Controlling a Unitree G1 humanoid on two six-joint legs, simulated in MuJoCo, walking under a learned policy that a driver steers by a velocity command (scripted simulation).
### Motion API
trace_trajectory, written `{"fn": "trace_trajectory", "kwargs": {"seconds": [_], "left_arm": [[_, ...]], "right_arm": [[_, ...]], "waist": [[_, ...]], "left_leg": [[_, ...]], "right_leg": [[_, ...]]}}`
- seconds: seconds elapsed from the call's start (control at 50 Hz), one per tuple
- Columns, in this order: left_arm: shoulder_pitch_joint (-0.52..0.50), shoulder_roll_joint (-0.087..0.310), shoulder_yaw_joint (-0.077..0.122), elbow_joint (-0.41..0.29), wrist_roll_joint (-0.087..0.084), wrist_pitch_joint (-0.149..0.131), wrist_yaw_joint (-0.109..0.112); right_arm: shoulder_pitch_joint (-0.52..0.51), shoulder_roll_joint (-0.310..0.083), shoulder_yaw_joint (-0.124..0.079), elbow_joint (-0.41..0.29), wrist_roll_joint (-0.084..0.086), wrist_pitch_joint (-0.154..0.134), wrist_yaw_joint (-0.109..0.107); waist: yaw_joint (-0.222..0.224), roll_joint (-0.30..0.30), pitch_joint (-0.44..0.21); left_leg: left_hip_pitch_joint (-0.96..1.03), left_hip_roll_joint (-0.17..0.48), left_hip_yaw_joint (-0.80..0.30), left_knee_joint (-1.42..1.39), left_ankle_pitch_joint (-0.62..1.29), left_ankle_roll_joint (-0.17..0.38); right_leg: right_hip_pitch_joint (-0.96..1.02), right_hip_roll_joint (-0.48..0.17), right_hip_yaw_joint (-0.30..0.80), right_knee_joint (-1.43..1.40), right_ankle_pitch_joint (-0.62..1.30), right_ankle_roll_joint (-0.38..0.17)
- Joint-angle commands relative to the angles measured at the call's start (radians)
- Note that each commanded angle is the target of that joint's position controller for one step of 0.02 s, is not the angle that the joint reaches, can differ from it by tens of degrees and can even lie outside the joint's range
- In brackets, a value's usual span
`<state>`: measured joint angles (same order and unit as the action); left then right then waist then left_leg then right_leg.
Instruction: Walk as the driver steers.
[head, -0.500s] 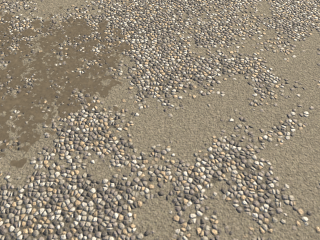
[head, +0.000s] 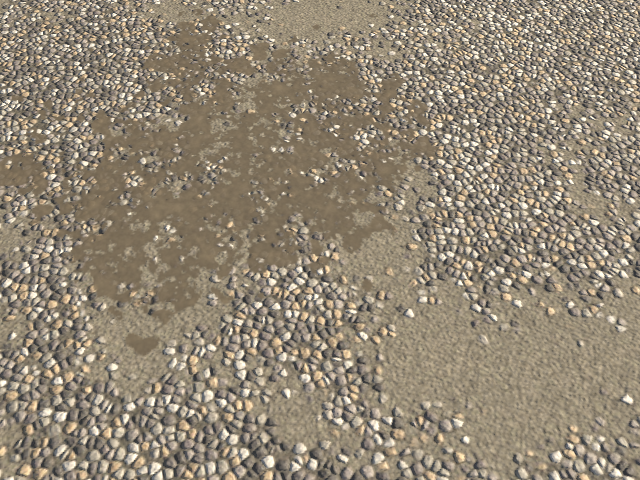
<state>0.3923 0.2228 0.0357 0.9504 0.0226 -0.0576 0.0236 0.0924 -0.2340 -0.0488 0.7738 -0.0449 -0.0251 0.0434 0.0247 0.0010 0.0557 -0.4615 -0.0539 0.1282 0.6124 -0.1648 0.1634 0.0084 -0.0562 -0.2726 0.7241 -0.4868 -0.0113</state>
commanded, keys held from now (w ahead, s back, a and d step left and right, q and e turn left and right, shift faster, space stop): w+q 0.84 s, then w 0.16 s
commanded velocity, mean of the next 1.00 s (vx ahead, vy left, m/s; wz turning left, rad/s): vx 0.50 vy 0.00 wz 0.55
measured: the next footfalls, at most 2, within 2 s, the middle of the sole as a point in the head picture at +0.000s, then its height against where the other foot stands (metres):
right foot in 0.50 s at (378, 475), level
left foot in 1.02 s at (217, 415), level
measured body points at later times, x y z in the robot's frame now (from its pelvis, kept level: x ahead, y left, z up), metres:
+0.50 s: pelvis +0.28 -0.01 +0.01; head +0.31 +0.00 +0.46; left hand +0.43 +0.27 -0.07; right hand +0.33 -0.30 -0.11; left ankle +0.10 +0.05 -0.71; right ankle +0.42 -0.08 -0.72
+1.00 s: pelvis +0.50 +0.10 +0.01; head +0.52 +0.12 +0.46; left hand +0.32 +0.30 -0.12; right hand +0.81 +0.04 -0.07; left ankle +0.54 +0.24 -0.71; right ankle +0.43 -0.09 -0.71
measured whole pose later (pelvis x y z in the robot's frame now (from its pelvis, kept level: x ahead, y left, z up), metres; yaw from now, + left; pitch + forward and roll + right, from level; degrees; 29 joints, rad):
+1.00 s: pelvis +0.50 +0.10 +0.01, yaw +35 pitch +2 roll -1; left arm 0.43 0.26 0.04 0.89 0.02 -0.06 0.00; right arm 0.03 -0.25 -0.03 0.67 -0.05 -0.01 0.07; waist 0.08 0.01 0.04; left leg -0.50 0.01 0.06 0.58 -0.19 0.11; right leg 0.07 -0.05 -0.26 0.33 -0.41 0.04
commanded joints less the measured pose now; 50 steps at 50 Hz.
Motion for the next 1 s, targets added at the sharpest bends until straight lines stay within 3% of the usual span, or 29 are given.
{"fn": "trace_trajectory", "kwargs": {"seconds": [0.02, 0.04, 0.06, 0.08, 0.12, 0.18, 0.28, 0.38, 0.4, 0.44, 0.46, 0.48, 0.5, 0.52, 0.54, 0.56, 0.58, 0.62, 0.66, 0.72, 0.84, 0.92, 0.96, 0.98, 1.0], "left_arm": [[-0.092, 0.141, 0.028, -0.171, -0.002, -0.028, -0.02], [-0.152, 0.131, 0.022, -0.197, -0.01, -0.043, -0.025], [-0.145, 0.132, 0.019, -0.193, -0.012, -0.053, -0.023], [-0.136, 0.13, 0.021, -0.183, -0.002, -0.047, -0.021], [-0.097, 0.119, 0.019, -0.181, 0.024, -0.008, -0.025], [-0.137, 0.096, 0.013, -0.207, 0.028, 0.023, -0.035], [-0.34, 0.098, 0.006, -0.279, 0.02, 0.026, -0.041], [-0.468, 0.109, -0.003, -0.333, 0.008, 0.008, -0.047], [-0.47, 0.116, -0.003, -0.34, 0.006, 0.003, -0.047], [-0.393, 0.143, 0.004, -0.328, 0.003, -0.006, -0.042], [-0.305, 0.165, 0.014, -0.303, 0.001, -0.011, -0.035], [-0.176, 0.189, 0.026, -0.267, 0.005, -0.022, -0.023], [-0.027, 0.256, 0.043, -0.255, 0.026, -0.032, -0.006], [0.007, 0.349, 0.063, -0.263, 0.046, -0.022, 0.001], [-0.045, 0.298, 0.061, -0.263, 0.027, -0.007, -0.005], [-0.111, 0.202, 0.04, -0.278, 0.018, -0.003, -0.008], [-0.15, 0.149, 0.026, -0.274, 0.015, -0.005, -0.012], [-0.144, 0.13, 0.019, -0.249, 0.012, -0.015, -0.01], [-0.112, 0.138, 0.023, -0.228, 0.001, -0.035, -0.018], [-0.087, 0.152, 0.032, -0.207, -0.005, -0.049, -0.024], [-0.047, 0.164, 0.039, -0.171, -0.003, -0.043, -0.026], [0.02, 0.19, 0.044, -0.131, -0.002, -0.031, -0.023], [0.042, 0.211, 0.046, -0.108, -0.002, -0.017, -0.021], [0.046, 0.224, 0.046, -0.098, -0.002, -0.01, -0.02], [0.04, 0.224, 0.042, -0.095, -0.006, -0.002, -0.019]], "right_arm": [[0.353, -0.301, -0.096, 0.03, 0.034, 0.009, -0.024], [0.297, -0.267, -0.088, 0.036, 0.037, 0.013, -0.033], [0.258, -0.207, -0.072, 0.037, 0.04, 0.01, -0.036], [0.214, -0.172, -0.062, 0.032, 0.039, 0.004, -0.04], [0.181, -0.141, -0.048, 0.024, 0.046, -0.013, -0.042], [0.222, -0.182, -0.056, 0.031, 0.046, -0.033, -0.037], [0.315, -0.189, -0.06, 0.037, 0.046, -0.028, -0.037], [0.379, -0.204, -0.063, 0.034, 0.032, -0.023, -0.046], [0.374, -0.211, -0.065, 0.029, 0.029, -0.023, -0.05], [0.319, -0.228, -0.068, 0.009, 0.026, -0.025, -0.055], [0.286, -0.238, -0.07, -0.002, 0.025, -0.028, -0.053], [0.266, -0.235, -0.068, -0.004, 0.032, -0.034, -0.045], [0.271, -0.176, -0.05, -0.025, 0.045, -0.043, -0.035], [0.363, -0.082, -0.03, -0.063, 0.072, -0.042, -0.037], [0.385, -0.158, -0.035, -0.045, 0.037, -0.029, -0.044], [0.331, -0.177, -0.04, -0.031, 0.025, -0.019, -0.041], [0.28, -0.164, -0.036, -0.034, 0.022, -0.015, -0.031], [0.259, -0.146, -0.035, -0.041, 0.009, 0.004, -0.012], [0.248, -0.132, -0.03, -0.05, 0.008, 0.021, 0.002], [0.158, -0.118, -0.024, -0.088, 0.007, 0.029, 0.016], [-0.03, -0.08, -0.002, -0.151, 0.012, 0.022, 0.037], [-0.109, -0.077, 0.007, -0.178, 0.003, 0.018, 0.038], [-0.091, -0.087, 0.003, -0.173, -0.006, 0.013, 0.027], [-0.032, -0.096, -0.003, -0.154, -0.01, 0.007, 0.02], [0.106, -0.105, -0.013, -0.107, -0.017, -0.005, 0.011]], "waist": [[-0.155, 0.107, -0.321], [-0.128, 0.052, -0.179], [-0.087, -0.016, -0.094], [-0.045, -0.048, -0.048], [0.001, -0.022, -0.059], [0.003, 0.001, -0.055], [-0.076, 0.054, -0.023], [-0.126, 0.069, -0.024], [-0.12, 0.076, -0.025], [-0.068, 0.09, -0.035], [-0.026, 0.091, -0.066], [0.043, 0.047, -0.128], [0.1, -0.052, -0.259], [0.052, -0.278, -0.363], [0.01, -0.225, -0.319], [0.001, -0.09, -0.182], [-0.005, -0.032, -0.101], [-0.024, -0.107, -0.055], [-0.03, -0.117, -0.061], [-0.027, -0.098, -0.043], [0.006, -0.091, 0.004], [0.03, -0.093, 0.028], [0.017, -0.099, 0.014], [-0.013, -0.102, -0.026], [-0.081, -0.076, -0.103]], "left_leg": [[0.758, 0.389, -0.878, -0.305, -0.044, 0.298], [0.66, 0.38, -0.721, -0.327, 0.0, 0.263], [0.524, 0.343, -0.623, -0.344, 0.097, 0.215], [0.425, 0.287, -0.538, -0.356, 0.187, 0.172], [0.323, 0.221, -0.437, -0.376, 0.304, 0.147], [0.278, 0.172, -0.385, -0.395, 0.349, 0.136], [0.342, 0.139, -0.404, -0.391, 0.288, 0.081], [0.452, 0.163, -0.461, -0.313, 0.383, 0.068], [0.459, 0.172, -0.479, -0.293, 0.4, 0.059], [0.417, 0.178, -0.504, -0.245, 0.43, 0.022], [0.379, 0.163, -0.506, -0.177, 0.503, 0.001], [0.335, 0.109, -0.47, -0.02, 0.523, -0.024], [0.228, 0.041, -0.4, 0.238, 0.342, -0.052], [-0.071, -0.114, -0.272, 0.51, -0.327, -0.085], [-0.177, -0.041, -0.26, 0.631, -0.369, -0.076], [-0.188, 0.012, -0.253, 0.651, -0.274, -0.079], [-0.17, 0.044, -0.237, 0.611, -0.207, -0.088], [-0.129, 0.085, -0.217, 0.557, -0.171, -0.107], [-0.125, 0.09, -0.202, 0.554, -0.143, -0.115], [-0.209, 0.111, -0.195, 0.519, -0.066, -0.129], [-0.202, 0.123, -0.123, 0.227, 0.124, -0.134], [-0.108, 0.09, -0.06, 0.049, 0.045, -0.091], [-0.036, 0.047, -0.032, -0.007, -0.05, -0.056], [0.048, 0.012, -0.021, -0.038, -0.084, -0.036], [0.224, -0.027, -0.012, -0.117, -0.043, -0.013]], "right_leg": [[-0.713, 0.092, 0.287, 0.777, -0.022, 0.002], [-0.785, 0.02, 0.326, 0.732, 0.083, -0.007], [-0.741, -0.016, 0.315, 0.631, 0.149, -0.008], [-0.684, -0.04, 0.315, 0.553, 0.165, 0.0], [-0.58, -0.053, 0.315, 0.468, 0.165, 0.029], [-0.589, -0.05, 0.282, 0.354, 0.215, 0.06], [-0.674, -0.032, 0.276, 0.104, 0.408, 0.078], [-0.667, 0.019, 0.281, -0.065, 0.437, 0.06], [-0.637, 0.027, 0.288, -0.097, 0.422, 0.051], [-0.484, 0.049, 0.299, -0.175, 0.367, 0.025], [-0.348, 0.076, 0.29, -0.199, 0.326, 0.009], [-0.169, 0.074, 0.289, -0.267, 0.346, -0.015], [0.057, -0.103, 0.461, -0.309, 0.183, -0.062], [0.282, -0.376, 0.904, -0.407, 0.063, -0.16], [0.206, -0.392, 1.057, -0.445, -0.04, -0.198], [0.073, -0.35, 0.905, -0.457, -0.052, -0.182], [-0.03, -0.292, 0.747, -0.476, 0.062, -0.162], [-0.122, -0.216, 0.546, -0.51, 0.263, -0.126], [-0.134, -0.206, 0.459, -0.525, 0.411, -0.132], [-0.111, -0.219, 0.364, -0.564, 0.48, -0.15], [-0.089, -0.186, 0.172, -0.572, 0.545, -0.126], [-0.041, -0.212, 0.134, -0.548, 0.622, -0.112], [0.014, -0.226, 0.113, -0.46, 0.847, -0.107], [0.033, -0.226, 0.095, -0.354, 1.013, -0.102], [0.004, -0.202, 0.057, -0.175, 1.074, -0.086]]}}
